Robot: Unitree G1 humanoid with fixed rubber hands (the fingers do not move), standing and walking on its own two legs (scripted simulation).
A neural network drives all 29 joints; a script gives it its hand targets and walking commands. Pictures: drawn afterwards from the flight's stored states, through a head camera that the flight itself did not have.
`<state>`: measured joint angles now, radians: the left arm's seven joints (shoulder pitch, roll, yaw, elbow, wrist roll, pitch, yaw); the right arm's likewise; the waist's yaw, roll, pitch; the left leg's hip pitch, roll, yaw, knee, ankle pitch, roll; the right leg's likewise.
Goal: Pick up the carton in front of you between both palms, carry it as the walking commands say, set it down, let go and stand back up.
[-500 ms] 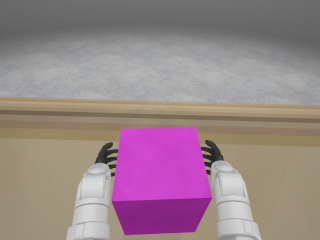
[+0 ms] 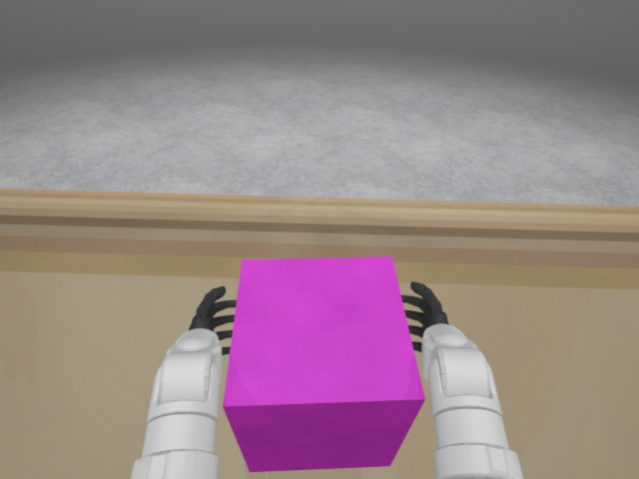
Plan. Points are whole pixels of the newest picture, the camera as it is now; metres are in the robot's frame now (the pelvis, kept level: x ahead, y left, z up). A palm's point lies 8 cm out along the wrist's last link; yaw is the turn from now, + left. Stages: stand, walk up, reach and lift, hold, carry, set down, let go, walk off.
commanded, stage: hold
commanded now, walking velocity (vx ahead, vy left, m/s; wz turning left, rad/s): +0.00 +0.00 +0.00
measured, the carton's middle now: (319, 367) +0.29 +0.00 -0.03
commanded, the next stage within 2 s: carry in 0.10 s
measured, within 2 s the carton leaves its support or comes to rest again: neither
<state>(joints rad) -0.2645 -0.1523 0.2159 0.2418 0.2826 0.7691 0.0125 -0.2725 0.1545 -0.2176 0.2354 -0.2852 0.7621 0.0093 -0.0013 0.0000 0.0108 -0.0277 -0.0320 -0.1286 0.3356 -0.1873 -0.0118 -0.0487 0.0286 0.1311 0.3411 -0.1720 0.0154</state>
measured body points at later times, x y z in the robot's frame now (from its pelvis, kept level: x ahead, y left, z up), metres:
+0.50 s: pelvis +0.06 +0.02 -0.01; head +0.03 +0.02 +0.44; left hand +0.35 +0.18 +0.09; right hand +0.35 -0.12 +0.09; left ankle +0.00 +0.13 -0.75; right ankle +0.04 -0.10 -0.71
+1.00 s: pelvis +0.34 +0.04 -0.02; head +0.31 +0.05 +0.43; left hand +0.56 +0.21 +0.06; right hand +0.59 -0.10 +0.06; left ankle +0.46 +0.15 -0.74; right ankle +0.17 -0.07 -0.75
